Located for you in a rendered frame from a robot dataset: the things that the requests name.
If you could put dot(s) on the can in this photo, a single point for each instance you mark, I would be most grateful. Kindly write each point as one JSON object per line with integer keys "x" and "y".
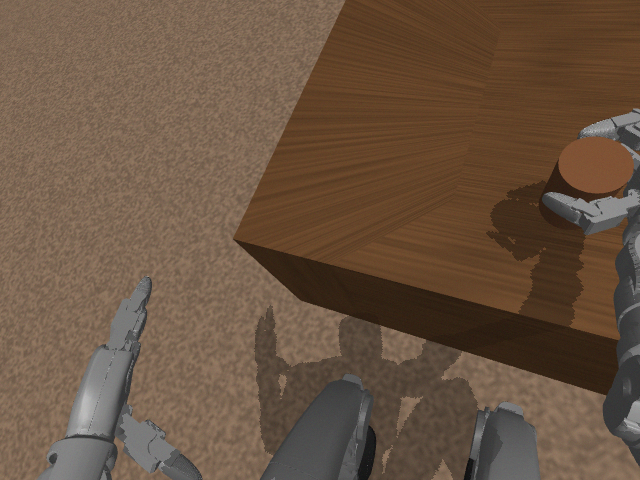
{"x": 589, "y": 168}

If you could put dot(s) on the right robot hand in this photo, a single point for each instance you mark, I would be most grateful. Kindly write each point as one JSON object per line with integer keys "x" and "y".
{"x": 605, "y": 213}

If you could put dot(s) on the left robot arm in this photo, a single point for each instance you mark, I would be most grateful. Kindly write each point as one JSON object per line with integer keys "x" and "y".
{"x": 81, "y": 457}

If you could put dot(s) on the left robot foot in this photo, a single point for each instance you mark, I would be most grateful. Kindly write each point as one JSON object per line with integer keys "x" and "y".
{"x": 366, "y": 464}

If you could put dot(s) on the left robot hand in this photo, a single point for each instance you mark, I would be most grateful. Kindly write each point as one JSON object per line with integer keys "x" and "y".
{"x": 100, "y": 406}

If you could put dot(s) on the right robot arm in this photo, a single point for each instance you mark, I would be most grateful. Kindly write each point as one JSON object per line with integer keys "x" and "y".
{"x": 621, "y": 408}

